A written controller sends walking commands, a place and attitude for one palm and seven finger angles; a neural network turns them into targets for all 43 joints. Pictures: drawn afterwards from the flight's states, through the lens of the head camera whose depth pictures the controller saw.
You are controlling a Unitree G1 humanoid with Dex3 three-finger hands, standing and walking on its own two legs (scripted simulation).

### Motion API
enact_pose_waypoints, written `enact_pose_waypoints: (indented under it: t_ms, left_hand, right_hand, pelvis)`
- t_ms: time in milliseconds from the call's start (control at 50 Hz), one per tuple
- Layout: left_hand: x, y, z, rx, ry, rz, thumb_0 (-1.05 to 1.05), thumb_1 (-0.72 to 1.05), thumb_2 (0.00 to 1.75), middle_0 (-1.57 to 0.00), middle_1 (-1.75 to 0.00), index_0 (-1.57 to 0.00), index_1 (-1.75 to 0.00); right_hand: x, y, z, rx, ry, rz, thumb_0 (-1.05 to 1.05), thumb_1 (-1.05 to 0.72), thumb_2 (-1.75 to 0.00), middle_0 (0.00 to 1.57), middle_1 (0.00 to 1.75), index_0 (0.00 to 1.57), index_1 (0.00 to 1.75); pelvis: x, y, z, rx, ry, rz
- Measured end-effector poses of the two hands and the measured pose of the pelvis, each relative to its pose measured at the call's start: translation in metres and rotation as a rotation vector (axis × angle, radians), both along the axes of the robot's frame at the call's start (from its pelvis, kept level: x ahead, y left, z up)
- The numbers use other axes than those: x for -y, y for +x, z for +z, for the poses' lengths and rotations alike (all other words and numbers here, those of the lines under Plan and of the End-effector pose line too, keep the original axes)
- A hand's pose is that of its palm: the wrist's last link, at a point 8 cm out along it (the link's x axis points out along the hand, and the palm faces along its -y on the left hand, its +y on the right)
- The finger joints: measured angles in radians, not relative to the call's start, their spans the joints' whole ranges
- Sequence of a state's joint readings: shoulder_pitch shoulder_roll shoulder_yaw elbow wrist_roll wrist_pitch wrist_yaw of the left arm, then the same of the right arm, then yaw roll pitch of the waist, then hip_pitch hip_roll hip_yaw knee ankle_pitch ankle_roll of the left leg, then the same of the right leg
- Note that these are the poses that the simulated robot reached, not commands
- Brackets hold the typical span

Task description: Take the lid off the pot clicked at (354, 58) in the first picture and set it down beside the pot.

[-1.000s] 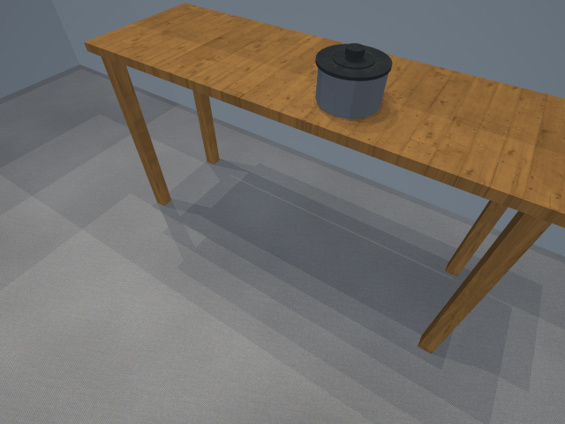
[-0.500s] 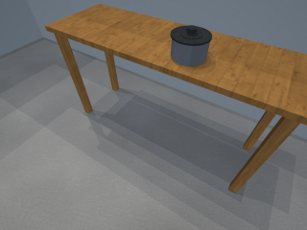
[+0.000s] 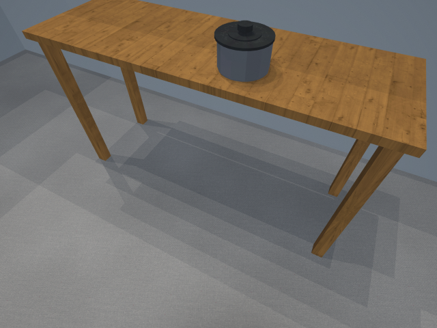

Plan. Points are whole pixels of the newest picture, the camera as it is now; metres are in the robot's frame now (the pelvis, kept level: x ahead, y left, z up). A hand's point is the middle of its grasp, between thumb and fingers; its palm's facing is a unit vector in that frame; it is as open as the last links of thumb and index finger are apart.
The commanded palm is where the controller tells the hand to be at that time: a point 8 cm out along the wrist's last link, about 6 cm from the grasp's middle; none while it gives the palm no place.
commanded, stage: turn to face it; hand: left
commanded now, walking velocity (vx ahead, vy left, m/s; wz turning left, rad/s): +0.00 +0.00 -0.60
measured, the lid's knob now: (245, 26) +0.87 -0.01 +0.14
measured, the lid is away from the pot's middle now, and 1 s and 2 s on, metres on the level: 0.00 0.00 0.00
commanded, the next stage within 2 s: take the last steps up to it in 0.62 s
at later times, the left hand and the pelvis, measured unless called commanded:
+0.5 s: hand out of the picture +0.07 +0.21 -0.16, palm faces -0.13 -0.96 -0.24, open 7.3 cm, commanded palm none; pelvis -0.01 +0.01 +0.00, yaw -13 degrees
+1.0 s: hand out of the picture +0.14 +0.16 -0.16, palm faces -0.34 -0.92 -0.20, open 7.3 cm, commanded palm none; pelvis +0.02 +0.01 +0.00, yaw -21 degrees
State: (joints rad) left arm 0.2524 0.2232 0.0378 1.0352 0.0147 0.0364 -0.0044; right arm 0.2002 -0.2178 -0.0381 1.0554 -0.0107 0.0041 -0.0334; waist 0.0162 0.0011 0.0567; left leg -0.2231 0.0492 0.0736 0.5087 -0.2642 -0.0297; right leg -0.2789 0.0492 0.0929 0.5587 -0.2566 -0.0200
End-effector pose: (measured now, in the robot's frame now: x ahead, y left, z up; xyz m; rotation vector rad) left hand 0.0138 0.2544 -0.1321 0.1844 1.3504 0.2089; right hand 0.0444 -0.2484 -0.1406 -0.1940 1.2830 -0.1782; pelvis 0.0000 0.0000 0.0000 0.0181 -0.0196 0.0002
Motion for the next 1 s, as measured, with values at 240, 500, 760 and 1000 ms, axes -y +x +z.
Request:
enact_pose_waypoints:
  t_ms: [240,500,760,1000]
  left_hand:
    - [0.024,0.020,0.002,0.058,0.019,-0.049,0.00,0.91,0.90,-0.20,-0.29,-0.20,-0.30]
    - [-0.001,0.053,0.002,0.053,-0.009,-0.191,0.01,0.91,0.90,-0.20,-0.29,-0.21,-0.30]
    - [0.012,0.135,0.007,0.135,-0.024,-0.408,0.01,0.91,0.90,-0.19,-0.29,-0.20,-0.30]
    - [0.047,0.132,0.004,0.117,-0.071,-0.427,0.00,0.91,0.90,-0.20,-0.29,-0.20,-0.30]
  right_hand:
    - [0.024,-0.004,-0.013,0.014,0.014,-0.066,0.00,-0.91,-0.90,0.20,0.30,0.20,0.30]
    - [0.011,0.019,0.028,0.231,-0.057,-0.163,0.00,-0.91,-0.90,0.20,0.30,0.20,0.30]
    - [-0.018,-0.093,0.017,0.036,-0.035,-0.338,0.00,-0.91,-0.90,0.20,0.30,0.21,0.30]
    - [-0.031,-0.149,0.008,-0.145,0.038,-0.440,0.00,-0.91,-0.90,0.19,0.30,0.20,0.30]
  pelvis:
    - [0.017,-0.009,-0.008,-0.011,0.013,-0.074]
    - [-0.013,-0.013,0.001,-0.058,-0.001,-0.231]
    - [-0.017,-0.012,0.004,-0.031,-0.021,-0.361]
    - [-0.008,0.019,0.004,-0.017,-0.015,-0.363]
